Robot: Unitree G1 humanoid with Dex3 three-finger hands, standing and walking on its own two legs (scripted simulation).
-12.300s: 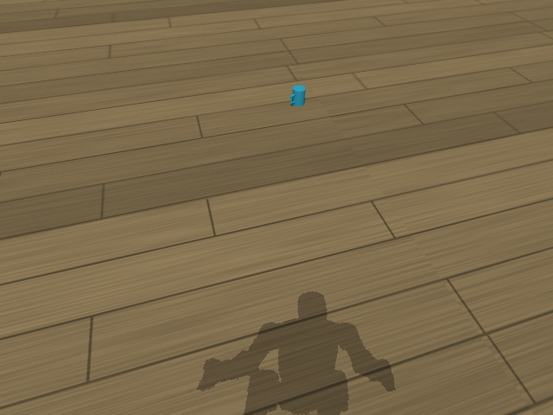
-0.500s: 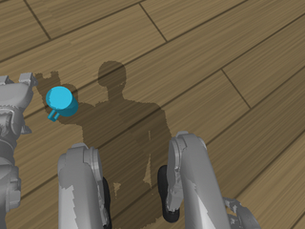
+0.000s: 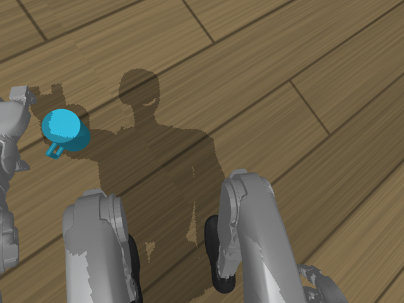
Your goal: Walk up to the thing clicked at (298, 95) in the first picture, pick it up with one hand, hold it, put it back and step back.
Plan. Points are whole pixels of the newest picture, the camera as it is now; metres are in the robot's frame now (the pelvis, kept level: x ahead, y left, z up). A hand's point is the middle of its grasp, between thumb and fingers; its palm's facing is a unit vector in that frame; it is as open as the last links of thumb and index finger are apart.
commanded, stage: rise first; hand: left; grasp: from above
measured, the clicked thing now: (64, 137) +0.47 +0.27 -0.30
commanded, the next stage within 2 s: approach in 0.16 s
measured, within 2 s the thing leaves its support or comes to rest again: neither
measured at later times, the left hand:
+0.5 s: hand (42, 132) +0.45 +0.28 -0.18, palm faces -0.45 -0.03 -0.89, open 14.2 cm
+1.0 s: hand (44, 132) +0.45 +0.27 -0.19, palm faces -0.53 -0.10 -0.84, open 14.1 cm
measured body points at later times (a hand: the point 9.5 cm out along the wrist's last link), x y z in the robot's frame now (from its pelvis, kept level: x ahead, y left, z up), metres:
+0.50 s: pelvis +0.00 +0.00 -0.01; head +0.24 +0.07 +0.36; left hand +0.47 +0.27 -0.13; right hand +0.05 -0.28 -0.12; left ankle +0.08 +0.13 -0.32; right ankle +0.10 -0.12 -0.32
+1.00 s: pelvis -0.01 -0.01 -0.02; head +0.24 +0.02 +0.36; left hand +0.48 +0.27 -0.14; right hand +0.01 -0.27 -0.13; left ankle +0.08 +0.12 -0.32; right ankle +0.10 -0.13 -0.32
